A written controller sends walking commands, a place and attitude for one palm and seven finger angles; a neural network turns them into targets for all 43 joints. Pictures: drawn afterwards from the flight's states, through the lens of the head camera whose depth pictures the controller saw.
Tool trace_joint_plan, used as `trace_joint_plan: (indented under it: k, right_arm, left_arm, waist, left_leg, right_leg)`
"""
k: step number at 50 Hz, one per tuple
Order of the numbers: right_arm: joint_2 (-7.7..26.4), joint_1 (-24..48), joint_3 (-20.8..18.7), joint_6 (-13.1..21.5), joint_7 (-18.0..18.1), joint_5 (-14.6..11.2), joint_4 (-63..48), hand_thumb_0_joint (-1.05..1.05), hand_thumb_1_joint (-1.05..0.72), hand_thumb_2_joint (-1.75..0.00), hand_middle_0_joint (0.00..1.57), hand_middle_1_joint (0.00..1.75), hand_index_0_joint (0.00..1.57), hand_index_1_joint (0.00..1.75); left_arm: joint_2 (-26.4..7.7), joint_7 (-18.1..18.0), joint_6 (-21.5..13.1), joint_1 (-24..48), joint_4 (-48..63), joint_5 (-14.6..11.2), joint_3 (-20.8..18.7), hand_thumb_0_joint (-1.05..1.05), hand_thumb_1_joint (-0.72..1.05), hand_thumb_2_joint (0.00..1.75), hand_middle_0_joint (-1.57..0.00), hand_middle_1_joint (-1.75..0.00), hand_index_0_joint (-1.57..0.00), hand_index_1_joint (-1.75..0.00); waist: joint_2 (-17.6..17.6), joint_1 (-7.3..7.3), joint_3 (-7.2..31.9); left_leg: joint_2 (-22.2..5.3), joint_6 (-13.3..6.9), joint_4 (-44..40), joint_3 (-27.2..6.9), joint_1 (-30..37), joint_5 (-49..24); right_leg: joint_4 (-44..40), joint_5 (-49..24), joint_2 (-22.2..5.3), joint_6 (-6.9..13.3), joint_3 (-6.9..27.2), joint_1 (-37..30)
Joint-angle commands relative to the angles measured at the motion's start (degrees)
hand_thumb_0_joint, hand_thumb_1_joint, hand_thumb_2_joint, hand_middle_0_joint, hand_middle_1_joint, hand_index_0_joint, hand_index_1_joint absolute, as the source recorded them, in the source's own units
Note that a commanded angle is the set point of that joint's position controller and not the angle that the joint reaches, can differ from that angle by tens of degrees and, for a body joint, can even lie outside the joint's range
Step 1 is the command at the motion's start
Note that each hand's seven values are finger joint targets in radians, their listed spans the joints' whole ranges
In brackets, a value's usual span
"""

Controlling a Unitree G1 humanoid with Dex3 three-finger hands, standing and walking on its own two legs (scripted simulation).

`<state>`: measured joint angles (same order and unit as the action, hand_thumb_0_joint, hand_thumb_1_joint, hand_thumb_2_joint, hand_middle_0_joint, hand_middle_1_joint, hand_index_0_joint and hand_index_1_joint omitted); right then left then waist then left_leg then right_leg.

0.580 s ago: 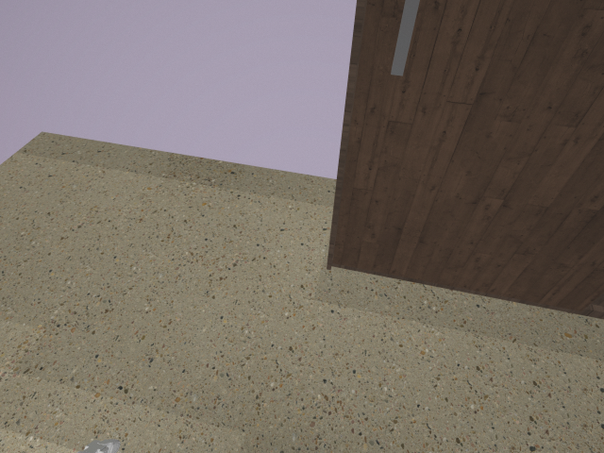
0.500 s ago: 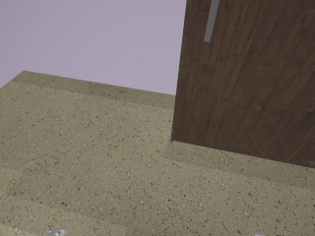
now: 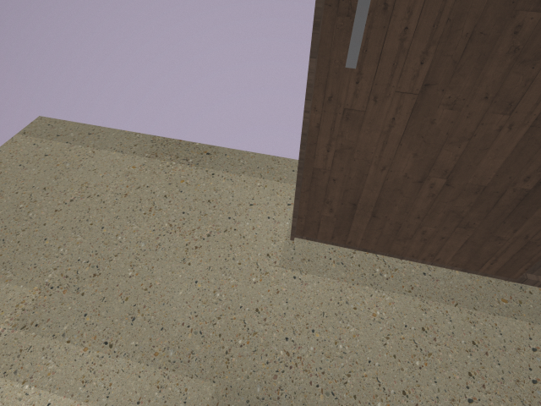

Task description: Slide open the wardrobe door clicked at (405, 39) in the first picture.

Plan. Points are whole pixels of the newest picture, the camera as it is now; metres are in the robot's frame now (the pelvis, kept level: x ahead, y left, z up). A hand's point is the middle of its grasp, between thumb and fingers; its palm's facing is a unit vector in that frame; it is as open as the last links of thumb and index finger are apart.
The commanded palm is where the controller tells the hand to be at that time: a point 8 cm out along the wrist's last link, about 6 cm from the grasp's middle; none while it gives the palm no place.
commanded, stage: stand and wait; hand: left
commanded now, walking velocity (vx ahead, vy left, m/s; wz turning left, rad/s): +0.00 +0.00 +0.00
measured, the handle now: out of the picture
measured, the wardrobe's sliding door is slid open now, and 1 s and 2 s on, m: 0.00 0.00 0.00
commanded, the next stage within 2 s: look at it before walking up in 0.24 s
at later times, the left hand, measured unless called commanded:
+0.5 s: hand out of the picture +0.07 +0.24 -0.15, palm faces -0.04 -0.94 -0.33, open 7.3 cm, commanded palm none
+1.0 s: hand out of the picture +0.06 +0.25 -0.15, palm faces -0.03 -0.94 -0.33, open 7.3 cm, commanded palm none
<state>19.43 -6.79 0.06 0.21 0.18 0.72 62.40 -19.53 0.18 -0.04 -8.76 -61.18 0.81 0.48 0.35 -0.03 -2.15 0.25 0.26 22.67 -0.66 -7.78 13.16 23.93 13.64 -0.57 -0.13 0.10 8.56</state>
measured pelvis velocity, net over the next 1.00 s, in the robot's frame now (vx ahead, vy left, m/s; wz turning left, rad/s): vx -0.01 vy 0.00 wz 0.00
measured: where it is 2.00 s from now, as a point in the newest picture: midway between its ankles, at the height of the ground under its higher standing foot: outside the picture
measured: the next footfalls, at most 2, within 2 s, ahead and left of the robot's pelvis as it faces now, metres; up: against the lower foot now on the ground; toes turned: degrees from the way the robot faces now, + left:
left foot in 1.84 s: +0.04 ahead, +0.12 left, +0.00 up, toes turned -26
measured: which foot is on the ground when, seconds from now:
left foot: down 0.00-1.00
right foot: down 0.00-1.00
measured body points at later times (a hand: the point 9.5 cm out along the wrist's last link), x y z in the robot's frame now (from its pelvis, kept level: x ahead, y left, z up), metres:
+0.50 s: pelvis -0.01 +0.00 +0.00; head -0.01 -0.01 +0.45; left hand +0.08 +0.29 -0.13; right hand +0.07 -0.30 -0.13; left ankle -0.01 +0.12 -0.74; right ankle -0.01 -0.12 -0.74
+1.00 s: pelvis -0.01 +0.00 +0.00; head +0.00 +0.00 +0.45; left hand +0.06 +0.29 -0.13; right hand +0.07 -0.30 -0.13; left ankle -0.01 +0.12 -0.74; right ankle -0.01 -0.12 -0.74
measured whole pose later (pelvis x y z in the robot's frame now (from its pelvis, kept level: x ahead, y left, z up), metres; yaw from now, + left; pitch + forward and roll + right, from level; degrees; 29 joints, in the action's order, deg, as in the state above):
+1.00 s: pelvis -0.01 +0.00 +0.00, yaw +0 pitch -2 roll +0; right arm 19.3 -6.4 0.4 0.5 0.0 0.5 63.7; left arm -19.6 0.4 -0.3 -8.1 -62.4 0.9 0.5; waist 0.2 -0.2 -2.3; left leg 0.0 0.5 19.8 -1.0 -7.0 10.9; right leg 20.8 11.4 -0.3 0.0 -0.3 7.6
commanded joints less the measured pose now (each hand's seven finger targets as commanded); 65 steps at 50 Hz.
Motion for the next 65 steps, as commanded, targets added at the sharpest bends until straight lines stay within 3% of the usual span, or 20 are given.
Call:
trace_joint_plan:
  k: [1,5,18,38,48,50,53,56,59,60,61,62,63,64,65]
  right_arm:
    - [11.4,3.4,-2.3,1.7,0.6,-0.2,-3.9,0.00,-0.90,-0.90,0.20,0.30,0.20,0.30]
    - [11.6,3.2,-2.1,1.7,0.6,-0.2,-3.2,0.00,-0.90,-0.90,0.20,0.30,0.20,0.30]
    - [11.5,2.9,-2.1,1.7,0.5,-0.2,-2.6,0.00,-0.90,-0.90,0.20,0.30,0.20,0.30]
    - [11.6,2.8,-2.0,1.9,0.6,-0.4,-2.5,0.00,-0.90,-0.90,0.20,0.30,0.20,0.30]
    - [11.8,3.0,-2.0,1.8,0.5,-0.3,-2.4,0.00,-0.90,-0.90,0.20,0.30,0.20,0.30]
    - [11.8,2.4,-2.2,1.8,0.8,-0.2,-2.4,0.00,-0.90,-0.90,0.20,0.30,0.20,0.30]
    - [4.9,-1.4,-1.4,0.6,1.2,-0.1,-2.9,0.00,-0.90,-0.90,0.20,0.30,0.20,0.30]
    - [5.9,-2.6,-2.6,-0.2,1.6,-0.1,-5.2,0.00,-0.90,-0.90,0.20,0.30,0.20,0.30]
    - [6.7,-2.1,-3.8,-0.5,1.8,0.0,-7.8,0.00,-0.90,-0.90,0.20,0.30,0.20,0.30]
    - [6.9,-2.0,-4.2,-0.4,1.9,0.1,-8.4,0.00,-0.90,-0.90,0.20,0.30,0.20,0.30]
    - [7.0,-1.9,-4.5,-0.4,1.8,0.1,-9.0,0.00,-0.90,-0.90,0.20,0.30,0.20,0.30]
    - [6.9,-1.0,-4.7,-0.2,1.7,0.2,-9.7,0.00,-0.90,-0.90,0.20,0.30,0.20,0.30]
    - [6.6,-0.3,-4.9,-0.2,1.7,0.2,-10.4,0.00,-0.90,-0.90,0.20,0.30,0.20,0.30]
    - [6.3,1.3,-5.0,-0.2,1.7,0.4,-11.1,0.00,-0.90,-0.90,0.20,0.30,0.20,0.30]
    - [6.1,2.2,-5.1,-0.4,1.6,0.5,-11.6,0.00,-0.90,-0.90,0.20,0.30,0.20,0.30]
  left_arm:
    - [-11.8,-1.0,-1.6,3.2,3.8,-0.3,-2.6,0.00,0.90,0.90,-0.20,-0.30,-0.20,-0.30]
    - [-11.9,-0.9,-1.5,3.6,3.3,-0.3,-2.5,0.00,0.90,0.90,-0.20,-0.30,-0.20,-0.30]
    - [-12.0,-0.8,-1.6,3.8,3.3,-0.2,-2.6,0.00,0.90,0.90,-0.20,-0.30,-0.20,-0.30]
    - [-11.8,-0.8,-1.7,3.1,2.8,-0.2,-2.5,0.00,0.90,0.90,-0.20,-0.30,-0.20,-0.30]
    - [-11.8,-0.7,-1.6,3.2,2.6,-0.2,-2.5,0.00,0.90,0.90,-0.20,-0.30,-0.20,-0.30]
    - [-11.7,-0.7,-1.3,3.3,3.0,-0.1,-2.7,0.00,0.90,0.90,-0.20,-0.30,-0.20,-0.30]
    - [-5.7,-1.0,0.6,-0.2,3.4,-0.1,-2.0,0.00,0.90,0.90,-0.20,-0.30,-0.20,-0.30]
    - [-5.6,-0.8,1.6,-1.6,5.7,0.1,-2.7,0.00,0.90,0.90,-0.20,-0.30,-0.20,-0.30]
    - [-4.6,-0.3,2.1,-2.5,8.1,0.3,-3.4,0.00,0.90,0.90,-0.20,-0.30,-0.20,-0.30]
    - [-4.0,-0.2,2.2,-2.8,8.8,0.3,-3.6,0.00,0.90,0.90,-0.20,-0.30,-0.20,-0.30]
    - [-3.3,-0.1,2.3,-3.2,9.3,0.3,-3.7,0.00,0.90,0.90,-0.20,-0.30,-0.20,-0.30]
    - [-2.3,0.1,2.6,-4.0,9.9,0.3,-4.0,0.00,0.90,0.90,-0.20,-0.30,-0.20,-0.30]
    - [-1.8,0.2,2.8,-4.6,10.4,0.2,-4.2,0.00,0.90,0.90,-0.20,-0.30,-0.20,-0.30]
    - [-1.2,0.4,2.7,-6.3,10.5,0.2,-4.6,0.00,0.90,0.90,-0.20,-0.30,-0.20,-0.30]
    - [-1.0,0.5,2.5,-9.2,9.9,0.4,-4.9,0.00,0.90,0.90,-0.20,-0.30,-0.20,-0.30]
  waist:
    - [-0.4,-0.22,5.1]
    - [-0.2,-0.19,3.4]
    - [0.0,-0.15,2.8]
    - [-0.4,-0.23,3.9]
    - [-0.6,-0.24,2.8]
    - [-0.5,-0.04,3.6]
    - [-0.3,0.23,3.6]
    - [-1.3,0.33,3.3]
    - [-4.3,0.18,3.3]
    - [-6.7,0.09,3.3]
    - [-9.0,-0.14,3.3]
    - [-11.2,-0.65,2.8]
    - [-11.5,-1.00,2.3]
    - [-10.5,-2.40,1.8]
    - [-8.7,-3.70,2.1]
  left_leg:
    - [-6.6,-2.0,-3.2,-4.7,0.1,-10.8]
    - [-6.5,-1.9,-4.3,-5.0,-0.8,-8.3]
    - [-6.4,-1.7,-5.0,-5.3,-0.7,-7.3]
    - [-6.9,-1.7,-5.2,-5.4,0.7,-10.3]
    - [-6.8,-1.6,-5.9,-5.8,0.4,-8.1]
    - [-7.3,-1.5,-4.8,-4.5,1.8,-9.8]
    - [-7.7,-0.4,-1.0,-1.4,1.2,-10.8]
    - [-9.5,-1.1,0.7,-1.0,0.5,-9.6]
    - [-12.7,-3.1,0.5,-2.4,-0.2,-8.8]
    - [-14.6,-4.3,-0.1,-3.3,-0.7,-10.0]
    - [-17.3,-6.2,-1.0,-4.7,-1.4,-12.3]
    - [-19.8,-8.3,-1.7,-5.1,-2.6,-14.7]
    - [-21.1,-9.4,-1.2,-4.7,-4.8,-16.4]
    - [-20.7,-8.6,1.5,-2.8,-7.1,-17.1]
    - [-18.5,-6.4,6.4,0.5,-9.1,-15.2]
  right_leg:
    - [-3.7,-11.6,-6.6,2.3,5.5,-1.9]
    - [-4.6,-8.4,-6.4,2.1,5.9,-0.9]
    - [-6.0,-6.0,-6.5,2.1,6.3,-0.1]
    - [-6.1,-9.5,-6.5,1.9,5.6,-1.4]
    - [-7.0,-6.4,-6.5,1.9,5.7,-0.5]
    - [-6.0,-10.0,-6.2,2.1,6.4,0.1]
    - [-1.8,-14.8,-5.7,1.4,7.2,2.6]
    - [3.0,-15.1,-4.1,1.5,7.5,6.4]
    - [10.0,-11.9,-1.3,0.8,6.0,10.3]
    - [13.9,-9.1,-0.4,0.5,4.8,11.2]
    - [18.8,0.0,0.6,0.1,3.1,12.2]
    - [23.2,9.7,0.8,-0.5,0.9,12.6]
    - [24.7,13.4,-0.4,-0.5,0.6,11.3]
    - [22.1,12.4,-1.4,-0.3,0.7,8.4]
    - [16.5,7.3,-1.3,-0.2,-0.4,4.7]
